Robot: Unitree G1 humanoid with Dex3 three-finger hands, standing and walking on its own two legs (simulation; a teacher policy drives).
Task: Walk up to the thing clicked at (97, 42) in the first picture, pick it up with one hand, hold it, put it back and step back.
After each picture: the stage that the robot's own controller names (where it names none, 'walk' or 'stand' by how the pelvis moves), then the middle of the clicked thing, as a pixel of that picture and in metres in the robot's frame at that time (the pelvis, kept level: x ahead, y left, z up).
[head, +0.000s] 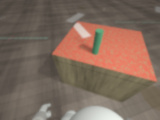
stand; (97, 42) +0.67 -0.03 +0.04
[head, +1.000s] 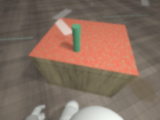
walk; (76, 39) +0.61 +0.18 +0.07
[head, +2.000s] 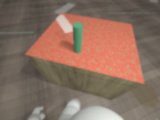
stand; (77, 39) +0.56 +0.14 +0.08
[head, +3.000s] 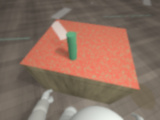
walk; (72, 47) +0.52 +0.14 +0.06
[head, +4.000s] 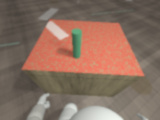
stand; (76, 45) +0.53 +0.13 +0.07
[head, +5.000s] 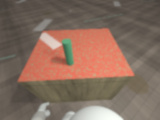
stand; (68, 53) +0.50 +0.20 +0.04
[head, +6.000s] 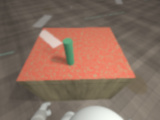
stand; (69, 53) +0.49 +0.19 +0.04
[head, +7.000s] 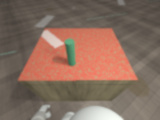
stand; (70, 54) +0.48 +0.18 +0.04
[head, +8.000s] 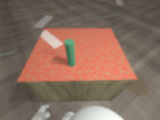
stand; (70, 54) +0.48 +0.18 +0.04
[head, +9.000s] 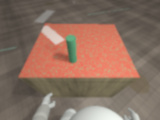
rise first; (72, 50) +0.49 +0.17 +0.04
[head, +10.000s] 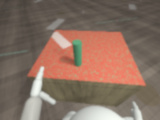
go down; (77, 54) +0.49 +0.15 +0.04
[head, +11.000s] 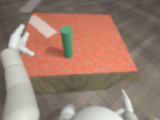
go down; (67, 44) +0.50 +0.14 +0.07
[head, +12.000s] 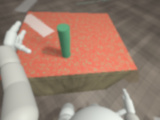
approach; (65, 43) +0.50 +0.15 +0.09
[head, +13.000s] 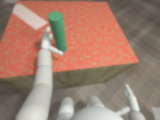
close in; (59, 36) +0.51 +0.16 +0.12
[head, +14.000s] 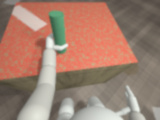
lift; (59, 35) +0.51 +0.16 +0.12
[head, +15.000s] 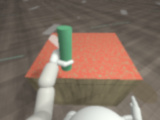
lift; (65, 51) +0.34 +0.16 +0.24
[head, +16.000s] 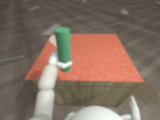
hold; (64, 52) +0.33 +0.16 +0.23
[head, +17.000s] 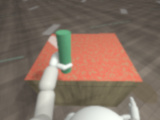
hold; (64, 54) +0.33 +0.16 +0.22
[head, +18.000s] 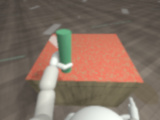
hold; (65, 53) +0.33 +0.16 +0.22
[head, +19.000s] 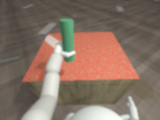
crouch; (68, 42) +0.41 +0.15 +0.24
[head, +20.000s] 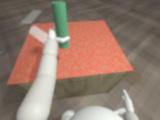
lower; (61, 28) +0.52 +0.15 +0.23
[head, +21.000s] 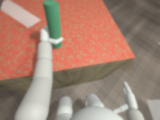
lower; (54, 28) +0.55 +0.16 +0.13
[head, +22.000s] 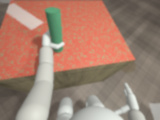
lower; (56, 33) +0.53 +0.16 +0.13
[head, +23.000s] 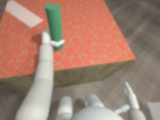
lower; (56, 30) +0.54 +0.16 +0.13
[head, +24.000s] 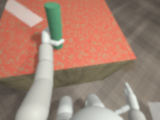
lower; (55, 30) +0.54 +0.16 +0.13
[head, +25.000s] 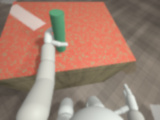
open; (59, 34) +0.53 +0.15 +0.12
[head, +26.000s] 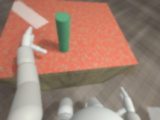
sink last; (63, 36) +0.50 +0.14 +0.12
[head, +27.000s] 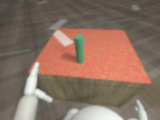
sink last; (79, 50) +0.51 +0.15 +0.09
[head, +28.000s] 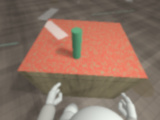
stand; (76, 45) +0.51 +0.14 +0.10
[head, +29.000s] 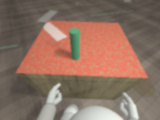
stand; (75, 46) +0.50 +0.14 +0.11
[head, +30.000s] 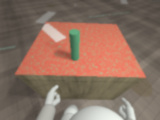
stand; (74, 47) +0.50 +0.14 +0.11
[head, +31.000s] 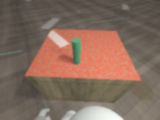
stand; (76, 52) +0.52 +0.14 +0.04
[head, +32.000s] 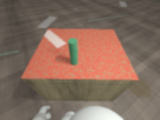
stand; (73, 53) +0.50 +0.16 +0.04
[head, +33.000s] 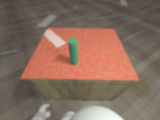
stand; (73, 53) +0.50 +0.16 +0.04
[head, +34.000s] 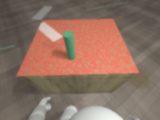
walk; (70, 47) +0.51 +0.18 +0.05
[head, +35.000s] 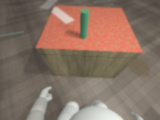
walk; (84, 25) +0.73 +0.11 +0.07
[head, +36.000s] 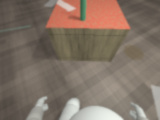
walk; (83, 8) +1.05 +0.19 +0.06
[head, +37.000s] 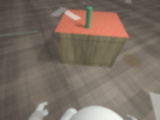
stand; (88, 18) +1.13 +0.11 +0.05
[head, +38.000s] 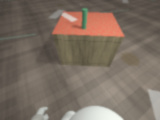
stand; (84, 19) +1.14 +0.14 +0.04
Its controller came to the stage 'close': yes
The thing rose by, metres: 0.20
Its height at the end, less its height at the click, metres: +0.00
